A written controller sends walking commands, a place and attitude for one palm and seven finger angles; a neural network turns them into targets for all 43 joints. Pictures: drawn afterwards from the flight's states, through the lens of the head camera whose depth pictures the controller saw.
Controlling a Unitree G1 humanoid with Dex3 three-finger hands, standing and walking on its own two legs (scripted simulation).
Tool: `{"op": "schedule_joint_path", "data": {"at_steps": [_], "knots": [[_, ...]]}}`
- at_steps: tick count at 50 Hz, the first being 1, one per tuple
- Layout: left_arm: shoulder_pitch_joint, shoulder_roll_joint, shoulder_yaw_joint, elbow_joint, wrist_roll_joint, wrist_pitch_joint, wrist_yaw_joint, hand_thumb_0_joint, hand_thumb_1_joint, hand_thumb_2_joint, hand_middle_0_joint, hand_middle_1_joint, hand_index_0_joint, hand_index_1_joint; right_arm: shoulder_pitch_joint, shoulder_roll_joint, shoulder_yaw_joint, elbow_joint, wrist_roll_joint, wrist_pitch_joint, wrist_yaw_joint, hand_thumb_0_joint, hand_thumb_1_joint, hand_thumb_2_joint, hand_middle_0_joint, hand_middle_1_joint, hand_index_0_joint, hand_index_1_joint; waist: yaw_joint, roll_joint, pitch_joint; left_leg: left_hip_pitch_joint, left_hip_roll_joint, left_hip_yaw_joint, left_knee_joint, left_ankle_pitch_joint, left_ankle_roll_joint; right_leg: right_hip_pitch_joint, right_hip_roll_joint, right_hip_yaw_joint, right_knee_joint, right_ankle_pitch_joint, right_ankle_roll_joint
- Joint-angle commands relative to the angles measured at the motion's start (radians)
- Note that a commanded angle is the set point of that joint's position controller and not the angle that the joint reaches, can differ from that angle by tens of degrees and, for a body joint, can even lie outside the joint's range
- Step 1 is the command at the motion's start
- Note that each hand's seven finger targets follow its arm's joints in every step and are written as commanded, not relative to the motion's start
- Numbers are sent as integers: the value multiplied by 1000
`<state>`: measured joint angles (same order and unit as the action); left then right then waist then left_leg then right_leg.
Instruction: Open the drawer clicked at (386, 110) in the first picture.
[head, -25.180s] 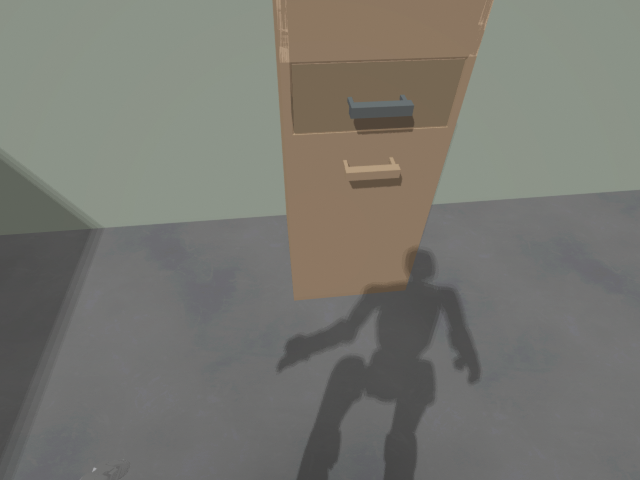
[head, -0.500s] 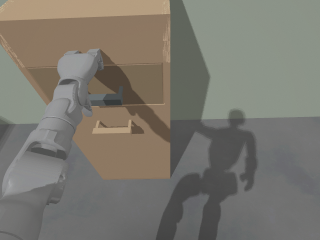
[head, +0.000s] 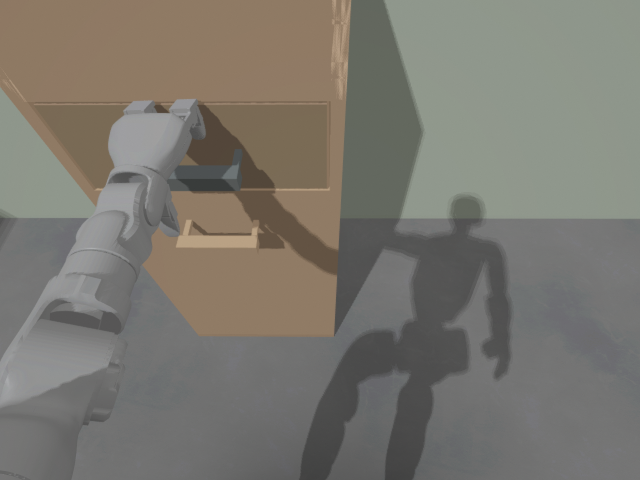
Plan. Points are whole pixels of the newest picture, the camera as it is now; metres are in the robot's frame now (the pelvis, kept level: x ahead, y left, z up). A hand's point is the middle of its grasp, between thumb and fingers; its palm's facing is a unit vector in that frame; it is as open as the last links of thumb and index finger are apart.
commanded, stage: lower the fingers behind the handle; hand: left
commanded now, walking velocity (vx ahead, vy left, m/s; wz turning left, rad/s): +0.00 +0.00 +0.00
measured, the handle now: (192, 166) +0.53 +0.18 +0.06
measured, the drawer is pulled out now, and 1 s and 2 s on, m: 0.00 0.00 0.00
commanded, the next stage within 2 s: close the thumb around the handle in 1.28 s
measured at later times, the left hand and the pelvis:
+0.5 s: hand (176, 202) +0.47 +0.20 +0.05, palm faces -0.05 -0.03 -1.00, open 13.9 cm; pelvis -0.01 +0.00 -0.01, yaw +0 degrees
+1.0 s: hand (179, 202) +0.48 +0.20 +0.03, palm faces -0.07 -0.02 -1.00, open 13.8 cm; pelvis +0.00 +0.00 -0.01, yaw -1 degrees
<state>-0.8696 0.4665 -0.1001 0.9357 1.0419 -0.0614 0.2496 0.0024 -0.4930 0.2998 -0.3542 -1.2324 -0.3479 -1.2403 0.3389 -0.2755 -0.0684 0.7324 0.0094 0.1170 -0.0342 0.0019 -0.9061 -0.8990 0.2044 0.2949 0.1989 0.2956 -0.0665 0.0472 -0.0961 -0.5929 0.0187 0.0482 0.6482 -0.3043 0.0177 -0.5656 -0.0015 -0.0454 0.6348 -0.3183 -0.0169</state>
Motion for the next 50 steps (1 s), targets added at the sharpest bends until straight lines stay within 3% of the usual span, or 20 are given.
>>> {"op": "schedule_joint_path", "data": {"at_steps": [1, 5, 6, 11, 13, 16, 18, 20, 25, 26, 27, 31, 34, 36, 42, 44, 45, 46, 48, 50], "knots": [[-442, 217, 72, -80, 4, 114, -3, 0, -500, 300, -300, -1200, -300, -1200, 67, -144, -36, -76, 4, 0, 5, 0, -900, -900, 200, 300, 200, 300, -28, -30, -411, 285, -31, -18, -38, 394, 25, 157, 49, 17, -75, 351, -16], [-397, 202, 30, 28, 6, 147, -57, 0, -500, 300, -300, -1200, -300, -1200, 44, -151, -16, -91, 16, 14, -12, 0, -900, -900, 200, 300, 200, 300, -44, -120, -252, 182, -37, -8, -73, 240, 35, 146, 39, 23, -113, 269, -5], [-401, 236, 53, 30, 8, 138, -70, 0, -500, 300, -300, -1200, -300, -1200, 39, -154, -13, -94, 17, 15, -18, 0, -900, -900, 200, 300, 200, 300, -41, -131, -242, 170, -37, -3, -77, 225, 36, 158, 34, 29, -120, 261, -5], [-360, 233, 38, 43, 17, 85, -114, 0, -500, 300, -300, -1200, -300, -1200, 45, -145, -5, -122, 18, 11, -33, 0, -900, -900, 200, 300, 200, 300, -42, -118, -219, 149, -38, 0, -65, 178, 38, 133, 28, 38, -113, 217, -5], [-360, 208, 20, 15, 9, 55, -124, 0, -500, 300, -300, -1200, -300, -1200, 49, -141, -6, -138, 15, 4, -36, 0, -900, -900, 200, 300, 200, 300, -50, -104, -231, 151, -37, -1, -52, 163, 39, 112, 28, 39, -99, 203, -3], [-401, 287, 98, -126, -18, -47, -124, 0, -500, 300, -300, -1200, -300, -1200, 60, -137, -14, -158, 4, -8, -43, 0, -900, -900, 200, 300, 200, 300, -33, -68, -350, 165, -42, -6, -21, 202, 42, 173, 22, 63, -72, 263, -3], [-452, 336, 142, -226, -13, -113, -92, 0, -500, 300, -300, -1200, -300, -1200, 69, -126, -22, -160, -2, -16, -47, 0, -900, -900, 200, 300, 200, 300, -28, -13, -424, 184, -46, -15, 0, 231, 43, 181, 25, 71, -47, 293, -5], [-420, 311, 144, -221, 4, -126, -41, 0, -500, 300, -300, -1200, -300, -1200, 77, -117, -29, -145, -7, -20, -43, 0, -900, -900, 200, 300, 200, 300, -23, 10, -434, 195, -45, -20, 17, 266, 37, 139, 33, 59, -28, 298, -10], [-423, 257, 130, -174, 27, -77, 84, 0, -500, 300, -300, -1200, -300, -1200, 92, -125, -42, -99, -14, -31, -17, 0, -900, -900, 200, 300, 200, 300, -42, 26, -405, 189, -40, -27, 39, 282, 27, 37, 48, 32, -9, 262, -15], [-432, 260, 139, -163, 27, -60, 99, 0, -500, 300, -300, -1200, -300, -1200, 97, -129, -43, -90, -17, -32, -13, 0, -900, -900, 200, 300, 200, 300, -43, 3, -424, 186, -39, -27, 43, 307, 29, 55, 49, 32, -8, 287, -16], [-438, 257, 128, -160, 36, -39, 110, 0, -500, 300, -300, -1200, -300, -1200, 101, -131, -47, -83, -17, -31, -9, 0, -900, -900, 200, 300, 200, 300, -45, 33, -448, 205, -38, -28, 45, 322, 26, 49, 50, 30, -2, 296, -15], [-462, 207, 87, -139, 30, 22, 99, 0, -500, 300, -300, -1200, -300, -1200, 111, -135, -52, -66, -16, -21, 0, 0, -900, -900, 200, 300, 200, 300, -55, 34, -497, 258, -33, -33, 46, 377, 24, 61, 55, 23, -7, 330, -16], [-404, 231, 106, -75, 21, 53, 78, 0, -500, 300, -300, -1200, -300, -1200, 102, -137, -44, -68, -12, -12, -2, 0, -900, -900, 200, 300, 200, 300, -44, -3, -443, 218, -33, -24, 29, 342, 28, 88, 54, 25, -23, 327, -13], [-385, 284, 146, -64, 18, 46, 62, 0, -500, 300, -300, -1200, -300, -1200, 96, -143, -38, -71, -14, -8, -11, 0, -900, -900, 200, 300, 200, 300, -32, -38, -435, 178, -36, -18, 22, 327, 33, 137, 48, 35, -27, 351, -11], [-278, 241, 113, -16, 31, 10, 29, 0, -500, 300, -300, -1200, -300, -1200, 95, -139, -32, -90, -9, -7, -18, 0, -900, -900, 200, 300, 200, 300, -30, -72, -355, 132, -34, -11, 14, 298, 34, 116, 45, 33, -27, 336, -11], [-268, 242, 112, -20, 34, -2, 28, 0, -500, 300, -300, -1200, -300, -1200, 99, -138, -32, -94, -8, -6, -18, 0, -900, -900, 200, 300, 200, 300, -29, -66, -349, 126, -34, -11, 18, 289, 32, 99, 46, 31, -22, 320, -12], [-295, 210, 86, -45, 28, -11, 28, 0, -500, 300, -300, -1200, -300, -1200, 99, -134, -34, -101, -9, -9, -17, 0, -900, -900, 200, 300, 200, 300, -36, -49, -345, 138, -35, -10, 21, 287, 33, 86, 47, 33, -25, 315, -12], [-310, 246, 123, -65, 28, -25, 32, 0, -500, 300, -300, -1200, -300, -1200, 104, -135, -38, -95, -10, -9, -17, 0, -900, -900, 200, 300, 200, 300, -31, -40, -375, 155, -32, -14, 28, 318, 32, 93, 47, 33, -14, 329, -15], [-336, 227, 109, -110, 28, -37, 47, 0, -500, 300, -300, -1200, -300, -1200, 106, -130, -43, -98, -15, -10, -15, 0, -900, -900, 200, 300, 200, 300, -35, 8, -416, 196, -31, -17, 38, 337, 30, 71, 50, 33, -6, 325, -16], [-306, 228, 117, -79, 32, -28, 62, 0, -500, 300, -300, -1200, -300, -1200, 108, -129, -44, -93, -16, -11, -12, 0, -900, -900, 200, 300, 200, 300, -30, -5, -407, 190, -30, -18, 44, 340, 28, 61, 52, 28, -1, 318, -16]]}}
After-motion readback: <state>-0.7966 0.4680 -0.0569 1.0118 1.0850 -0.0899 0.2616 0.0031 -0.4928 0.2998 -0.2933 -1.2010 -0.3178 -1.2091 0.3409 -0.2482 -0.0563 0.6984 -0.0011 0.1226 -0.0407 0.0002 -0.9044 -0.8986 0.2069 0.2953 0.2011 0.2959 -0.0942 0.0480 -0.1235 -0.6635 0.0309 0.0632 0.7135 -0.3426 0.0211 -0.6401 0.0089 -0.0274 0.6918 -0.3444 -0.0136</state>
